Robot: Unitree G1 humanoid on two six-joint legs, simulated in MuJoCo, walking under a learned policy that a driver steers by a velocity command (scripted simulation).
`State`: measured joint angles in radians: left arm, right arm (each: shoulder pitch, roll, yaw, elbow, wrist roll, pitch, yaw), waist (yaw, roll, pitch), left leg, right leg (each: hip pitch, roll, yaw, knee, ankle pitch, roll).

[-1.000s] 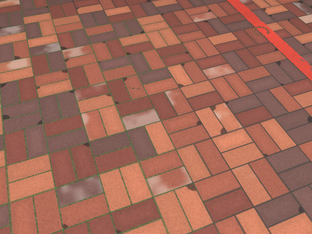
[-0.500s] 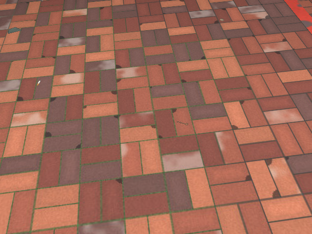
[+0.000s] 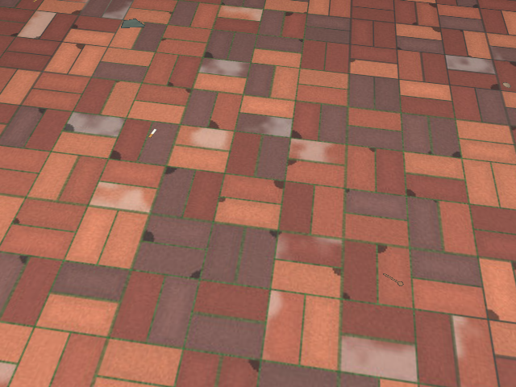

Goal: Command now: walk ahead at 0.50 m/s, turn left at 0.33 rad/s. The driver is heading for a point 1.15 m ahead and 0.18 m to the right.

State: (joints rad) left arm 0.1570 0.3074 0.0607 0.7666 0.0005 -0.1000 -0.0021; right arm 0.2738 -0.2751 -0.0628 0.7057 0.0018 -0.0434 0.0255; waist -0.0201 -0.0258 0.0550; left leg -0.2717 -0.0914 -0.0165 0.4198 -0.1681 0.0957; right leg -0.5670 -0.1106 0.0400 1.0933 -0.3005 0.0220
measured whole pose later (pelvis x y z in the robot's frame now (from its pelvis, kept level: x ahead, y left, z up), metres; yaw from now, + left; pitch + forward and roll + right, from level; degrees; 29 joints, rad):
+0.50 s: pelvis +0.29 -0.07 +0.00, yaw +3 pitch +1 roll +0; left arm 0.24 0.27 0.04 0.81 0.01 -0.09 -0.03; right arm 0.29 -0.30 -0.05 0.77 0.01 -0.06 0.00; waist 0.01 0.04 0.03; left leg -0.47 0.04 -0.04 1.12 -0.33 0.03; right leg -0.28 0.05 -0.04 0.42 -0.16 -0.06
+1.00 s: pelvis +0.57 +0.00 -0.01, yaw +1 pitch +1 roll +0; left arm 0.31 0.30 0.04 0.89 -0.03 -0.07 -0.01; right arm 0.17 -0.26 -0.05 0.75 0.00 -0.08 0.03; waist 0.02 -0.03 0.03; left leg -0.34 -0.03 0.06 0.47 -0.16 0.06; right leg -0.38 -0.03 0.05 1.14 -0.39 -0.04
